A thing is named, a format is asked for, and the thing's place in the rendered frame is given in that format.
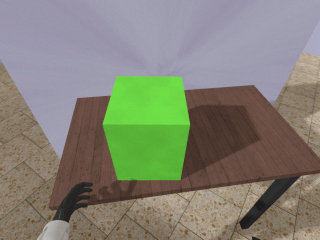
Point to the robot left forearm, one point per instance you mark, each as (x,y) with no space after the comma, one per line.
(55,230)

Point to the carton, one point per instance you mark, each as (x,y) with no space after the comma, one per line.
(147,127)

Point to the left robot hand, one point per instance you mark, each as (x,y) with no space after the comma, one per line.
(68,205)

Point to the table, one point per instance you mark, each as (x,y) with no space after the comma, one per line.
(235,137)

